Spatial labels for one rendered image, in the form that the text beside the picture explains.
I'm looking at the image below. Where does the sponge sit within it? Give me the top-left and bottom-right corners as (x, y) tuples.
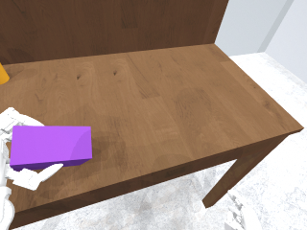
(10, 126), (92, 172)

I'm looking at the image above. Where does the robot left hand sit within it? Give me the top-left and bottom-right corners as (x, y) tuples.
(0, 107), (63, 191)

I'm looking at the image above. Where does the robot left forearm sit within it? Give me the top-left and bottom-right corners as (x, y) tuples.
(0, 186), (15, 230)

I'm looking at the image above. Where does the robot right hand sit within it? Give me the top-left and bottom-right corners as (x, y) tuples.
(224, 190), (262, 230)

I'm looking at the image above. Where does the table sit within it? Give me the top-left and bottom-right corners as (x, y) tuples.
(0, 0), (304, 230)

